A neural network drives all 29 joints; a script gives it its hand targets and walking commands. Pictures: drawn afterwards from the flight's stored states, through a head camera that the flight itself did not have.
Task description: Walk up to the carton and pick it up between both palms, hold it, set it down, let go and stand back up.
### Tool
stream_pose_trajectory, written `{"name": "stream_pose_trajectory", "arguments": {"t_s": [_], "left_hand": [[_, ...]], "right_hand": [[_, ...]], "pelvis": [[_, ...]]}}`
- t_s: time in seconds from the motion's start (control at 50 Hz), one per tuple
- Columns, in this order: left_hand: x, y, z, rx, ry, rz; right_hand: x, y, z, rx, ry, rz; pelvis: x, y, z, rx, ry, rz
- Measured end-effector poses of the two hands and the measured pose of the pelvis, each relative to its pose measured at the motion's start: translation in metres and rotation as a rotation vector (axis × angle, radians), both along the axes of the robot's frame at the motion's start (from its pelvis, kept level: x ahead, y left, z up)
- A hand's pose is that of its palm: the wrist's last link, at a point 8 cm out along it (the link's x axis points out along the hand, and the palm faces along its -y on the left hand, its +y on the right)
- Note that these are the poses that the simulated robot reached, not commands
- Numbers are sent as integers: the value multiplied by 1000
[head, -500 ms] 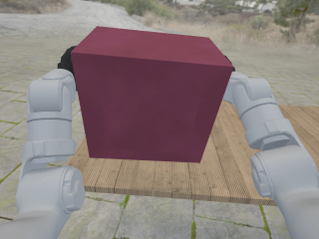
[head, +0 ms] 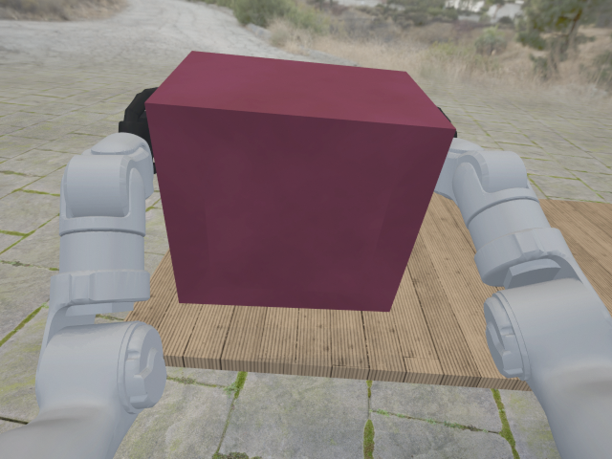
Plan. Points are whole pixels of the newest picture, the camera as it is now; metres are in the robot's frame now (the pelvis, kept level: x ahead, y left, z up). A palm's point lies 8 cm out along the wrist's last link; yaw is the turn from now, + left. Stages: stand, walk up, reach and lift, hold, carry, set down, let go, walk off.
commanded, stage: hold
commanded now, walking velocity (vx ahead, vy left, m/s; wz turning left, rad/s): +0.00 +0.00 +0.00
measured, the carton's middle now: (294, 185) +0.37 +0.00 +0.28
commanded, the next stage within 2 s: none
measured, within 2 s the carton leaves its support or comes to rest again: neither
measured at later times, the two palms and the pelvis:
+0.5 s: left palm (140, 150) +0.36 +0.18 +0.32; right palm (440, 157) +0.38 -0.18 +0.32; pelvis +0.00 +0.00 +0.00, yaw +0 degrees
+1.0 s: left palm (137, 151) +0.36 +0.18 +0.32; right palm (439, 158) +0.38 -0.18 +0.32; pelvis +0.01 -0.01 +0.00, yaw +0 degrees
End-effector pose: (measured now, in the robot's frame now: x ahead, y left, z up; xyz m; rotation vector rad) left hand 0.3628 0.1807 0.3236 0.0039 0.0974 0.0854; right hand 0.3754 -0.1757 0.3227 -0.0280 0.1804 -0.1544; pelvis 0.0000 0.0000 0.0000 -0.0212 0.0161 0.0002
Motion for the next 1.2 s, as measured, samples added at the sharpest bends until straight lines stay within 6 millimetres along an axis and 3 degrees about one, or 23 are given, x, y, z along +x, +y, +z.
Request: {"name": "stream_pose_trajectory", "arguments": {"t_s": [1.2], "left_hand": [[1,-2,6,-3,2,5]], "right_hand": [[1,-2,-1,8,18,6]], "pelvis": [[2,-4,0,-1,-3,4]]}}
